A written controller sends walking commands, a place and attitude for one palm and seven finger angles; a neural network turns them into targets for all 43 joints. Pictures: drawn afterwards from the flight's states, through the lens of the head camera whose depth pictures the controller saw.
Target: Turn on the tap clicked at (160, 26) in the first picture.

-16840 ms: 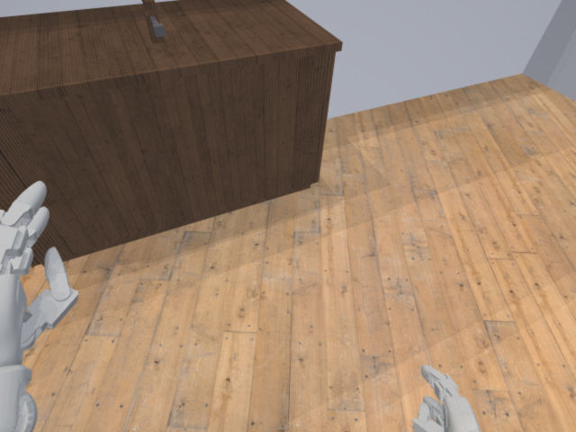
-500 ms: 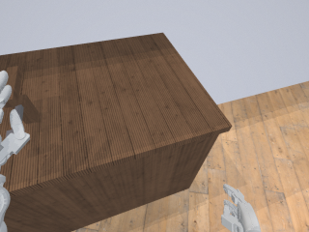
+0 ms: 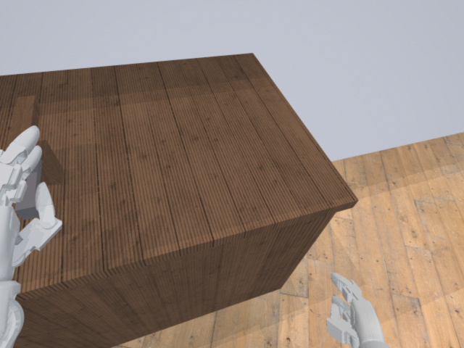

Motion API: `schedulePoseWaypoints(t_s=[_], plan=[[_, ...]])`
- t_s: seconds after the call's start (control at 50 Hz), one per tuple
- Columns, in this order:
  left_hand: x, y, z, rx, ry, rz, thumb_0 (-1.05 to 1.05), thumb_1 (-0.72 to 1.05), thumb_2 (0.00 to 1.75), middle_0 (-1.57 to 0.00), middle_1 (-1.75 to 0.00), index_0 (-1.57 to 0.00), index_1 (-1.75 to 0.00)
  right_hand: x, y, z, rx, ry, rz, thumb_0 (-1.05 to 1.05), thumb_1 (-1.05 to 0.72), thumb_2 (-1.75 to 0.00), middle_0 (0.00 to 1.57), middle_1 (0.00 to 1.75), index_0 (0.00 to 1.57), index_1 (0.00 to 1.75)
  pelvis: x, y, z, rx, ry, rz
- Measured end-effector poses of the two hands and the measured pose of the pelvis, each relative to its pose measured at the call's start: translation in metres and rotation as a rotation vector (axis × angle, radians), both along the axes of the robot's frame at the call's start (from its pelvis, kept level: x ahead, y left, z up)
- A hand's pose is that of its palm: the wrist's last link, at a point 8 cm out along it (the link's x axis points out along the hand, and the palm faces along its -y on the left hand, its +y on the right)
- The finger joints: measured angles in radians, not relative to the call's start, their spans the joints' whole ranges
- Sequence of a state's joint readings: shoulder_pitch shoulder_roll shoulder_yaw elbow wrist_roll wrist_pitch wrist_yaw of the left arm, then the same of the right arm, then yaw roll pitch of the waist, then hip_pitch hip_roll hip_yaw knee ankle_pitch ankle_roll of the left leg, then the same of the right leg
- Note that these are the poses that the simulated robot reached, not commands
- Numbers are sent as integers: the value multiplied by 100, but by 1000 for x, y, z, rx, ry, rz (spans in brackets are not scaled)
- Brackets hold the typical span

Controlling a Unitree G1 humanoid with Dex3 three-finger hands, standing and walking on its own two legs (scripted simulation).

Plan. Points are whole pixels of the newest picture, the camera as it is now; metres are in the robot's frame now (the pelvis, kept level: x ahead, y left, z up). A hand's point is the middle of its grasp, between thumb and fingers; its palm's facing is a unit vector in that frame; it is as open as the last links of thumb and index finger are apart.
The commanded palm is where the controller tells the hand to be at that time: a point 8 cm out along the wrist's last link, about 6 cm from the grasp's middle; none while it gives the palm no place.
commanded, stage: come to a stop and stand still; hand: left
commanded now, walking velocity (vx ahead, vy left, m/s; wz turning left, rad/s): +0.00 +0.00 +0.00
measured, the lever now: (30, 206) +0.28 +0.35 +0.07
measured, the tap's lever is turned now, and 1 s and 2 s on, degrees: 0 0 0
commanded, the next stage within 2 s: look again from close up in 0.06 s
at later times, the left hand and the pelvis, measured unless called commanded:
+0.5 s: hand (61, 231) +0.21 +0.24 +0.15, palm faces +0.38 -0.85 -0.37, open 7.4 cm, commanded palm +0.15 +0.27 +0.18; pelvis +0.00 -0.01 +0.00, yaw +1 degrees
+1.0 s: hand (81, 226) +0.22 +0.22 +0.16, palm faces +0.29 -0.85 -0.45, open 7.4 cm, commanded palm +0.16 +0.26 +0.18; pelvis -0.01 -0.02 +0.00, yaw -2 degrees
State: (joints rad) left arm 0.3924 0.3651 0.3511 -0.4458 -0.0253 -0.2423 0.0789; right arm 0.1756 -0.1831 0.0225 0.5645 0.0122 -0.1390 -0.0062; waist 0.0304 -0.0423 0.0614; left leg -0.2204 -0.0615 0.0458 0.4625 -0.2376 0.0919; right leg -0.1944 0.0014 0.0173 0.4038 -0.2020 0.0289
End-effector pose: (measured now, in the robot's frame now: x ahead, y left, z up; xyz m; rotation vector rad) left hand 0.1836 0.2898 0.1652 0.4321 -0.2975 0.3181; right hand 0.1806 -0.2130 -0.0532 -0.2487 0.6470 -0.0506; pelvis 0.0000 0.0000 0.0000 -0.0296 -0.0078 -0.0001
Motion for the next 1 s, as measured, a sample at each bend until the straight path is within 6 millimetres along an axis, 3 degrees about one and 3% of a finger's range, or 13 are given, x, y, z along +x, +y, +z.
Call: schedulePoseWaypoints(t_s=[0.12, 0.26, 0.48, 0.74, 0.8, 0.86, 0.92, 1.0], plan=[[-6, 3, 6, 17, -10, 13, 1, 89, 90, -21, -30, -21, -30, 5, 4, 1, 3, -4, 16, 1, -90, -90, 20, 30, 21, 30, 0, 0, 0, 1, -3, 6], [-12, 2, 8, 9, -4, 43, 1, 89, 90, -21, -30, -21, -30, -3, 2, -7, 14, 36, 18, 1, -90, -90, 20, 30, 21, 30, -2, -2, 1, 1, -5, 11], [-11, -11, 3, 0, 32, 38, 1, 89, 90, -21, -30, -21, -30, -17, -14, -13, 10, 67, -17, 1, -90, -90, 20, 30, 21, 30, -3, -11, 3, 3, -6, 12], [-11, -18, 3, 0, 46, 31, 1, 89, 90, -21, -30, -21, -30, -13, -30, -8, -12, 48, -41, 1, -90, -90, 20, 30, 21, 30, -2, -17, 3, 3, -4, 11], [2, 5, 34, 193, -58, 59, 1, 88, 90, -22, -30, -21, -30, -13, -28, -13, -31, 68, 29, 1, -90, -90, 20, 30, 20, 30, -11, -22, -1, 5, 2, 27], [9, 19, 56, 185, -157, 116, 1, 89, 90, -22, -30, -21, -30, -15, -25, -20, 17, 77, 47, 1, -90, -90, 20, 30, 20, 30, -17, -23, -4, 14, -2, 14], [7, -2, 48, 136, -114, 59, 1, 90, 90, -21, -30, -20, -30, -20, -23, -21, 84, 48, 3, 1, -90, -90, 20, 30, 21, 30, -15, -17, -4, 13, -3, -14], [-1, -32, 13, 82, 48, -59, 1, 90, 90, -21, -30, -20, -30, -31, -23, -22, 97, 49, -55, 1, -90, -90, 20, 30, 21, 30, -12, -16, -2, 16, -6, -31]])
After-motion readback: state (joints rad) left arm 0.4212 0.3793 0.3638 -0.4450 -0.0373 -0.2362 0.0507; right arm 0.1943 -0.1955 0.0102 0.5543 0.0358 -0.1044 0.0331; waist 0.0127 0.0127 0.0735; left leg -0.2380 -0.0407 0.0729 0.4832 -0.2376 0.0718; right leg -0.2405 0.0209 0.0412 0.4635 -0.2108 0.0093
